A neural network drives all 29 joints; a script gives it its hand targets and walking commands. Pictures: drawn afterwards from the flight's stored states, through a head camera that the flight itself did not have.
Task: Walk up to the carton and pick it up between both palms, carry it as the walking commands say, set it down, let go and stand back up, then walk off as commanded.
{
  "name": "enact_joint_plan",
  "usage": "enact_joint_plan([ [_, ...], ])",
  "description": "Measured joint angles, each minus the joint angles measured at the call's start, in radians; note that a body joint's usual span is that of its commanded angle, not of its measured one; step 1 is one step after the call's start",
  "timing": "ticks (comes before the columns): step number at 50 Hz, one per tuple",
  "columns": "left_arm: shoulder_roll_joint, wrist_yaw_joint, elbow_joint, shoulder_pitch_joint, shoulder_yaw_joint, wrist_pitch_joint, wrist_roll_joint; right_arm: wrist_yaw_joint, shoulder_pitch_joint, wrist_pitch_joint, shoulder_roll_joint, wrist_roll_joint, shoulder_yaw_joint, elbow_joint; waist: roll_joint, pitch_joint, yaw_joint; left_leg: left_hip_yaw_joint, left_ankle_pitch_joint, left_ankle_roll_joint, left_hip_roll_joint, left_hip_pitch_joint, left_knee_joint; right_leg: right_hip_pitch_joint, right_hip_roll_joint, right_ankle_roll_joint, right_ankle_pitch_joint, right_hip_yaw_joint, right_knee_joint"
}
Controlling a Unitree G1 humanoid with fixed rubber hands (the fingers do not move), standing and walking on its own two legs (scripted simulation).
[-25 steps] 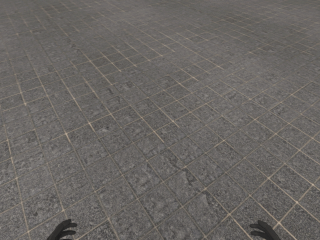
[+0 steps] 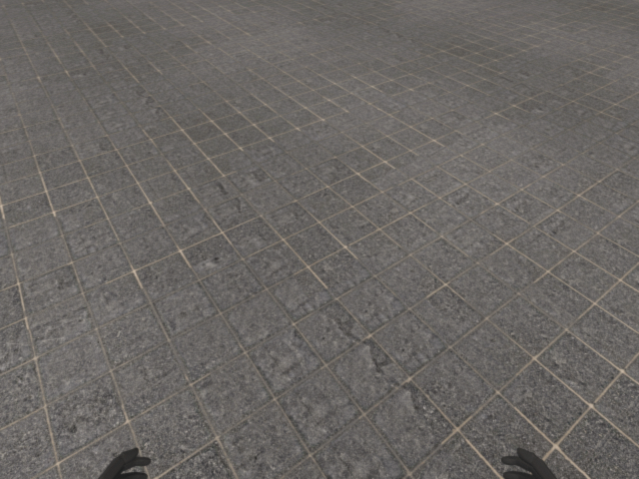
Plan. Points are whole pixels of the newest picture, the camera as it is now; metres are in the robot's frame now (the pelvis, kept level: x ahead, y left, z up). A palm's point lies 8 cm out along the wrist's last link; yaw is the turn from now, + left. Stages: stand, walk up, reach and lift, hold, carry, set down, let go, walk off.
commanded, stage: stand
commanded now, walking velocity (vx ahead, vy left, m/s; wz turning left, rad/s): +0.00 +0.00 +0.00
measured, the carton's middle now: out of the picture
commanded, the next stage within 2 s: walk up in 0.30 s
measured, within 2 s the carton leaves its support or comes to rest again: neither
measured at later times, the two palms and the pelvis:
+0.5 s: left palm out of the picture +0.11 +0.29 -0.09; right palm out of the picture +0.12 -0.27 -0.08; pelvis -0.01 +0.00 +0.00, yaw +0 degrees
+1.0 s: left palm out of the picture +0.09 +0.17 -0.09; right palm out of the picture +0.01 -0.33 -0.13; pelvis -0.05 -0.06 +0.00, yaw -13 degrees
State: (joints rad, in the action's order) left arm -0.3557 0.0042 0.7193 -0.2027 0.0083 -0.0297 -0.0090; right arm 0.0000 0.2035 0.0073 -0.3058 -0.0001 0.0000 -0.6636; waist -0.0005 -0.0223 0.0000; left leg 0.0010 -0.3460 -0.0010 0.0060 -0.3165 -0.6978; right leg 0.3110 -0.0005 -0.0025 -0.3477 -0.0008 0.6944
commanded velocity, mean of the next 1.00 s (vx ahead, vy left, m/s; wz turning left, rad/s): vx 0.01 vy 0.00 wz -0.25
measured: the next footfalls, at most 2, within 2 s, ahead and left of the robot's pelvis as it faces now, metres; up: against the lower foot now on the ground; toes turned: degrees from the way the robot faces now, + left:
right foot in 0.84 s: +0.00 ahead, -0.11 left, +0.00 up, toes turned -11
left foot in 1.60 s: +0.00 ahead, +0.15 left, +0.00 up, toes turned -21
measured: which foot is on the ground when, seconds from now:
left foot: down 0.00-0.82, up 0.84-1.00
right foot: down 0.00-0.60, up 0.62-0.82, down 0.84-1.00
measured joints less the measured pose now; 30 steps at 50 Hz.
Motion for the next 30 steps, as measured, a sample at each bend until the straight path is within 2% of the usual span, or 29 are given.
enact_joint_plan([
  [25, 0.000, -0.001, 0.056, 0.000, 0.000, 0.000, 0.000, 0.000, 0.000, 0.000, -0.001, 0.000, 0.000, -0.040, 0.000, 0.000, 0.000, 0.000, 0.013, 0.000, 0.000, 0.000, 0.000, 0.000, 0.000, 0.000, 0.013, 0.000, 0.000],
  [30, 0.027, -0.014, 0.057, 0.000, 0.000, 0.046, 0.000, 0.001, -0.006, -0.026, 0.002, 0.000, 0.000, -0.041, 0.000, -0.011, 0.000, -0.008, 0.015, 0.000, 0.002, 0.000, 0.000, 0.004, 0.002, 0.004, 0.018, -0.008, 0.000],
])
